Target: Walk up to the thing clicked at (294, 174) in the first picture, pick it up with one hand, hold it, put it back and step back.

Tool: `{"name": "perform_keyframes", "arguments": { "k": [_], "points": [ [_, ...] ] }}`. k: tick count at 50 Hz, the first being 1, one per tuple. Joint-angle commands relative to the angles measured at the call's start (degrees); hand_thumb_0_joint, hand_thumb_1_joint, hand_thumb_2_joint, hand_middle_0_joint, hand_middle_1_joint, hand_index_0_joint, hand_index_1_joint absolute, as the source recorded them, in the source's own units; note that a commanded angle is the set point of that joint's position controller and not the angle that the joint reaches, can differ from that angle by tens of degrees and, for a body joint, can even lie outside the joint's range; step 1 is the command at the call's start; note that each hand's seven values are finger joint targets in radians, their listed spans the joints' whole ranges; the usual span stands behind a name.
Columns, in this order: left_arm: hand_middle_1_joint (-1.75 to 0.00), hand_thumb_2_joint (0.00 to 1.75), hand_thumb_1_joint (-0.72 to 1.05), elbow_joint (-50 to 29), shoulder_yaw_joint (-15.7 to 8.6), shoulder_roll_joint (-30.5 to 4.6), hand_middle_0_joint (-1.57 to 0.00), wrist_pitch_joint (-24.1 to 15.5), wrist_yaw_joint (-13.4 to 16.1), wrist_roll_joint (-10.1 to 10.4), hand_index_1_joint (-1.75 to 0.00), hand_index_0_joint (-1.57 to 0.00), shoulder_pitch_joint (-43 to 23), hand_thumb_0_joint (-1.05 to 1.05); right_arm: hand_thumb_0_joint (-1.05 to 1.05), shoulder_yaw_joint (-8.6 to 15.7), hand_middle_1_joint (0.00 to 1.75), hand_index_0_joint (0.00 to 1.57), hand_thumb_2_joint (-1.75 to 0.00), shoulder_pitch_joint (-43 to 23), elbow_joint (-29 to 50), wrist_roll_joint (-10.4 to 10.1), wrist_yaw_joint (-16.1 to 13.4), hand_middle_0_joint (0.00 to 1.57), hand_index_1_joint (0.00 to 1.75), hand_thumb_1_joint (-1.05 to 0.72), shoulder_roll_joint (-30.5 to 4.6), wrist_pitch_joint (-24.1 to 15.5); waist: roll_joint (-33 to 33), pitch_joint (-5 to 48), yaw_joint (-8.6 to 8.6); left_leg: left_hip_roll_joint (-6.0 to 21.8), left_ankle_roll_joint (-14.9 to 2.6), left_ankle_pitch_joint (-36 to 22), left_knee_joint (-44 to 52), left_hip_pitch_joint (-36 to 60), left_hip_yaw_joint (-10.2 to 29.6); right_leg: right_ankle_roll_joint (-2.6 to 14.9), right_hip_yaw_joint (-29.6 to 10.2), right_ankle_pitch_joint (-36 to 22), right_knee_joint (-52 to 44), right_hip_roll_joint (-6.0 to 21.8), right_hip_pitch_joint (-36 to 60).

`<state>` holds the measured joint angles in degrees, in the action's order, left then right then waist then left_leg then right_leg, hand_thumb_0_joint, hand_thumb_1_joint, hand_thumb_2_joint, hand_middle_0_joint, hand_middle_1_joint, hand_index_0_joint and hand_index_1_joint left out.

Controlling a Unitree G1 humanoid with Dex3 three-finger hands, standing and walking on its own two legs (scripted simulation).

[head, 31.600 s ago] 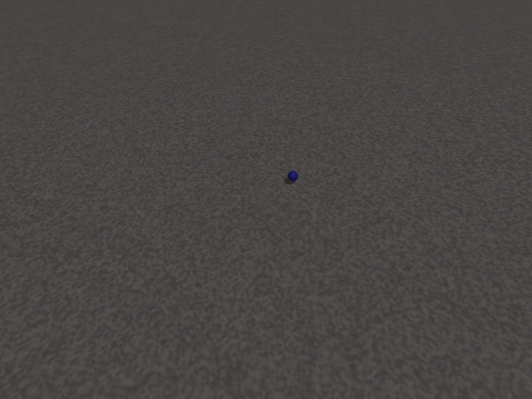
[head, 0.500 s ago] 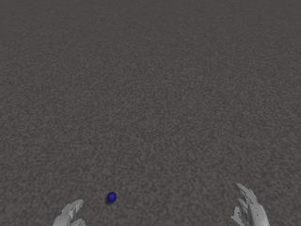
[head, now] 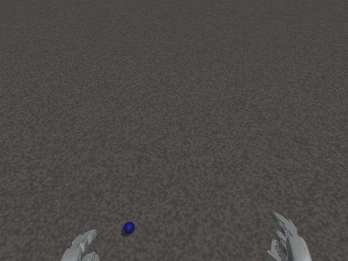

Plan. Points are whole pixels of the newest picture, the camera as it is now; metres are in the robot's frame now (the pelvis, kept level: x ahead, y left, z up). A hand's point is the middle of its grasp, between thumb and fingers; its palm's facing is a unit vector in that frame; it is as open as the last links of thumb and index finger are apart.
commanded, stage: home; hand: left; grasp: from above
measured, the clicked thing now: (129, 227) +0.46 +0.25 -0.68
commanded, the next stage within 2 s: stand in 0.54 s
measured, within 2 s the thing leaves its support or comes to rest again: neither
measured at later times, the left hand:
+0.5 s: hand out of the picture +0.16 +0.18 -0.05, palm faces +0.05 -0.98 -0.20, open 7.4 cm
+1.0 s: hand out of the picture +0.09 +0.25 -0.11, palm faces +0.04 -0.94 -0.35, open 7.4 cm
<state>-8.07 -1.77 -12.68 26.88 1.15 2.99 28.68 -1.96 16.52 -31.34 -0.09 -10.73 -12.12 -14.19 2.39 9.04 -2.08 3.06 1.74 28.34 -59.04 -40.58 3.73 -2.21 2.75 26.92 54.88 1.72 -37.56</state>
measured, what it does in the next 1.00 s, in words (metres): stands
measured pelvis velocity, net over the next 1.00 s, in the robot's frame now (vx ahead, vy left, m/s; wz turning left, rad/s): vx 0.00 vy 0.01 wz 0.01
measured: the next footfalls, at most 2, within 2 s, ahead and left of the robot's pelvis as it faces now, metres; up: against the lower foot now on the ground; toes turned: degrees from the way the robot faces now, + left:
none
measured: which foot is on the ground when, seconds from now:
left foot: down 0.00-1.00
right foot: down 0.00-1.00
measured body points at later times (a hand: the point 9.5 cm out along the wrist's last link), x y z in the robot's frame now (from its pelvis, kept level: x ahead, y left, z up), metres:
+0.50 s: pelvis +0.00 +0.00 +0.00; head +0.02 +0.01 +0.45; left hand +0.16 +0.23 -0.03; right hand +0.17 -0.24 -0.06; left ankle +0.01 +0.13 -0.68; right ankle +0.00 -0.15 -0.68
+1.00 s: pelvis +0.00 +0.01 +0.03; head +0.01 +0.01 +0.48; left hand +0.08 +0.29 -0.09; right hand +0.10 -0.28 -0.09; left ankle +0.01 +0.13 -0.68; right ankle +0.00 -0.15 -0.68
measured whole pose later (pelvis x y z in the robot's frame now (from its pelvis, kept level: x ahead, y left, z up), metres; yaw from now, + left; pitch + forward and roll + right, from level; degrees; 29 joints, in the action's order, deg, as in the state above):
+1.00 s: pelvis +0.00 +0.01 +0.03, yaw +0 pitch -1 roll +0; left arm 44.8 -3.0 -17.3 3.0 2.3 -2.7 13.7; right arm 2.9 11.2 -51.4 3.4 -0.8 -17.0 -1.0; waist -0.7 -2.5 1.3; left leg 0.5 0.5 21.9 -44.0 -21.5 1.2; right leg -2.9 1.0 22.1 43.2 4.3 -20.3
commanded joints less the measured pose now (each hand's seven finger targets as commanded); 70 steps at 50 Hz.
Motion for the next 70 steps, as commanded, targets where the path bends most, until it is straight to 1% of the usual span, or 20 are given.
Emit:
{"name": "perform_keyframes", "arguments": {
  "k": [1, 7, 10, 21, 24, 27, 30, 31, 32, 33, 34, 35, 37, 41, 50, 53, 55, 58, 64, 70],
  "points": [
    [-0.3, 0.9, 0.9, -10.7, -3.66, -5.98, -0.2, -3.02, 0.16, -0.34, -0.3, -0.2, -0.64, 0.0, 0.0, 3.42, 0.3, 0.2, -0.9, -4.36, 9.14, -0.23, -0.42, 0.2, 0.3, -0.9, -7.37, -3.39, 0.84, 4.22, 0.11, -2.47, -1.75, -11.02, 10.54, 5.27, -1.61, 1.74, 2.06, -9.01, -8.81, -2.5, 2.75],
    [-0.3, 0.9, 0.9, -9.92, -3.86, -5.98, -0.2, -3.27, 0.21, -0.15, -0.3, -0.2, -0.51, 0.0, 0.0, 3.52, 0.3, 0.2, -0.9, -4.02, 9.0, -0.26, -0.42, 0.2, 0.3, -0.9, -7.55, -3.05, 0.42, 4.46, -0.39, -2.36, -1.85, -10.86, 10.45, 5.77, -1.58, 1.73, 1.92, -9.07, -8.7, -2.55, 2.75],
    [-0.3, 0.9, 0.9, -11.57, -3.78, -5.77, -0.2, -3.48, 0.28, -0.01, -0.3, -0.2, -1.03, 0.0, 0.0, 3.65, 0.3, 0.2, -0.9, -3.91, 9.14, -0.18, -0.5, 0.2, 0.3, -0.9, -7.33, -3.09, 0.36, 6.41, -0.2, -2.54, -1.82, -15.04, 9.09, 6.63, -2.11, 1.57, 1.62, -13.11, -8.6, -2.36, 3.77],
    [-0.3, 0.9, 0.9, -10.77, -4.22, -6.28, -0.2, -3.37, 0.36, -0.25, -0.3, -0.2, -0.4, 0.0, 0.0, 3.6, 0.3, 0.2, -0.9, -4.32, 9.31, -0.28, -0.37, 0.2, 0.3, -0.9, -7.38, -2.75, 0.27, 3.79, -0.05, -2.61, -1.86, -11.22, 9.84, 5.13, -2.19, 1.59, 1.63, -9.73, -9.29, -2.25, 3.19],
    [-0.3, 0.9, 0.9, -12.58, -2.52, -5.65, -0.2, -3.29, 0.17, -0.2, -0.3, -0.2, -1.89, 0.0, 0.0, 3.35, 0.3, 0.2, -0.9, -4.61, 9.74, -0.34, -0.25, 0.2, 0.3, -0.9, -7.19, -2.75, 1.98, 4.23, -0.23, -2.51, -1.79, -11.52, 10.22, 5.5, -1.79, 1.72, 1.89, -10.04, -8.72, -2.44, 2.42],
    [-0.3, 0.9, 0.9, -10.12, -3.74, -6.28, -0.2, -3.22, 0.31, -0.16, -0.3, -0.2, -0.37, 0.0, 0.0, 3.66, 0.3, 0.2, -0.9, -4.08, 9.26, -0.36, -0.26, 0.2, 0.3, -0.9, -7.73, -2.55, 0.92, 3.4, -0.27, -2.26, -1.8, -10.57, 10.66, 5.24, -1.47, 1.78, 2.01, -8.83, -8.54, -2.55, 2.05],
    [-0.3, 0.9, 0.9, -13.39, -3.04, -5.89, -0.2, -3.59, 0.28, -0.14, -0.3, -0.2, -1.81, 0.0, 0.0, 3.63, 0.3, 0.2, -0.9, -4.25, 9.93, -0.28, -0.21, 0.2, 0.3, -0.9, -7.2, -2.52, 1.61, 6.76, -0.21, -2.23, -1.63, -14.59, 9.72, 6.76, -1.34, 1.79, 2.01, -12.3, -7.89, -2.57, 3.48],
    [-0.3, 0.9, 0.9, -11.71, -3.39, -5.83, -0.2, -3.39, 0.37, -0.04, -0.3, -0.2, -0.59, 0.0, 0.0, 3.68, 0.3, 0.2, -0.9, -3.86, 9.64, -0.35, -0.19, 0.2, 0.3, -0.9, -7.52, -2.49, 0.82, 5.85, -0.21, -2.19, -1.67, -14.4, 9.81, 6.42, -1.38, 1.77, 2.1, -12.13, -7.8, -2.6, 3.34],
    [-0.3, 0.9, 0.9, 8.4, -3.81, -11.19, -0.2, -15.52, 2.78, -6.6, -0.3, -0.2, -17.33, 0.0, 0.0, 5.46, 0.3, 0.2, -0.9, -7.38, -4.72, 6.57, 3.22, 0.2, 0.3, -0.9, -14.22, 3.97, -3.4, -8.27, 4.37, -0.85, -4.56, -24.38, 13.63, 6.03, -0.19, 4.12, -1.85, -12.19, -10.56, 2.13, 13.83],
    [-0.3, 0.9, 0.9, 18.98, -4.89, -11.86, -0.2, -19.28, 2.46, -6.95, -0.3, -0.2, -11.76, 0.0, 0.0, 6.32, 0.3, 0.2, -0.9, -7.69, -4.88, 6.74, 4.75, 0.2, 0.3, -0.9, -14.98, 6.21, -4.27, -1.88, 4.02, -0.86, -5.18, -27.0, 14.0, 11.7, -1.49, 5.77, -4.58, -13.89, -10.61, 2.4, 15.64],
    [-0.3, 0.9, 0.9, 21.71, -4.58, -12.43, -0.2, -21.07, 2.14, -7.42, -0.3, -0.2, -11.16, 0.0, 0.0, 6.15, 0.3, 0.2, -0.9, -7.61, -4.47, 6.86, 5.81, 0.2, 0.3, -0.9, -14.73, 7.23, -4.84, -1.73, 3.71, -0.82, -5.57, -26.64, 14.28, 13.16, -1.15, 6.26, -5.56, -14.83, -10.79, 2.65, 15.04],
    [-0.3, 0.9, 0.9, 23.09, -4.24, -12.98, -0.2, -22.07, 1.81, -7.23, -0.3, -0.2, -12.55, 0.0, 0.0, 6.45, 0.3, 0.2, -0.9, -6.93, -4.3, 6.57, 6.56, 0.2, 0.3, -0.9, -14.83, 8.08, -3.34, -3.39, 2.69, -0.88, -5.45, -23.58, 15.35, 12.96, 0.03, 6.16, -4.76, -13.07, -11.31, 1.92, 12.94],
    [-0.3, 0.9, 0.9, 27.8, -3.52, -13.1, -0.2, -23.81, 1.45, -6.79, -0.3, -0.2, -14.71, 0.0, 0.0, 6.02, 0.3, 0.2, -0.9, -7.04, -6.56, 3.91, 8.49, 0.2, 0.3, -0.9, -13.0, 8.63, -1.42, -1.62, 3.46, -1.61, -5.35, -19.39, 17.64, 15.58, 0.22, 5.24, -5.02, -14.16, -11.71, 3.1, 17.2],
    [-0.3, 0.9, 0.9, 36.58, -3.9, -12.74, -0.2, -24.79, 1.38, -5.81, -0.3, -0.2, -16.5, 0.0, 0.0, 6.98, 0.3, 0.2, -0.9, -8.42, -9.95, 2.73, 9.76, 0.2, 0.3, -0.9, -12.74, 9.92, -4.48, -2.24, 3.85, -2.12, -4.57, -16.76, 18.17, 17.92, -0.46, 4.62, -6.56, -12.4, -17.1, 4.74, 17.85],
    [-0.3, 0.9, 0.9, 50.74, -3.78, -12.89, -0.2, -27.09, 1.39, -5.45, -0.3, -0.2, -18.15, 0.0, 0.0, 7.4, 0.3, 0.2, -0.9, -8.32, -16.62, 3.04, 9.44, 0.2, 0.3, -0.9, -14.23, 11.47, 1.08, -6.74, 3.41, 0.94, -5.3, -16.86, 28.6, 22.3, 3.86, 3.02, -3.14, -13.39, -20.89, 3.03, 21.42],
    [-0.3, 0.9, 0.9, 54.81, -3.65, -13.55, -0.2, -27.37, 1.35, -5.47, -0.3, -0.2, -17.58, 0.0, 0.0, 7.31, 0.3, 0.2, -0.9, -8.66, -18.69, 2.61, 9.16, 0.2, 0.3, -0.9, -14.42, 12.19, -1.27, -8.94, 3.51, 0.73, -4.79, -15.89, 30.0, 22.61, 3.5, 3.39, -3.79, -14.21, -24.85, 3.91, 23.6],
    [-0.3, 0.9, 0.9, 56.96, -3.5, -13.92, -0.2, -27.39, 1.36, -5.37, -0.3, -0.2, -17.36, 0.0, 0.0, 7.27, 0.3, 0.2, -0.9, -8.44, -20.04, 2.35, 8.95, 0.2, 0.3, -0.9, -14.54, 12.3, -1.43, -8.39, 3.36, 0.9, -4.38, -18.45, 30.74, 25.31, 3.32, 3.43, -3.93, -15.8, -26.37, 4.27, 24.42],
    [-0.3, 0.9, 0.9, 59.88, -3.08, -13.78, -0.2, -27.28, 1.32, -5.02, -0.3, -0.2, -17.69, 0.0, 0.0, 7.17, 0.3, 0.2, -0.9, -8.19, -21.98, 2.12, 8.83, 0.2, 0.3, -0.9, -15.04, 12.7, -0.14, -10.11, 3.04, 1.48, -4.08, -14.71, 34.57, 25.8, 3.84, 3.09, -3.86, -13.25, -29.23, 4.14, 25.89],
    [-0.3, 0.9, 0.9, 64.14, -2.49, -14.3, -0.2, -27.72, 1.24, -4.89, -0.3, -0.2, -18.52, 0.0, 0.0, 6.77, 0.3, 0.2, -0.9, -8.1, -24.94, 1.65, 8.89, 0.2, 0.3, -0.9, -14.68, 12.86, -1.3, -10.52, 2.64, 1.62, -3.35, -19.46, 36.58, 29.07, 2.99, 2.69, -3.99, -15.63, -32.99, 5.05, 28.78],
    [-0.3, 0.9, 0.9, 66.91, -2.27, -14.67, -0.2, -27.51, 1.11, -4.92, -0.3, -0.2, -18.84, 0.0, 0.0, 6.56, 0.3, 0.2, -0.9, -9.25, -26.72, 1.59, 9.01, 0.2, 0.3, -0.9, -15.49, 13.11, 0.08, -11.88, 3.02, 2.2, -3.15, -14.75, 40.7, 28.56, 3.91, 2.26, -3.22, -14.51, -34.73, 4.76, 30.23]
  ]
}}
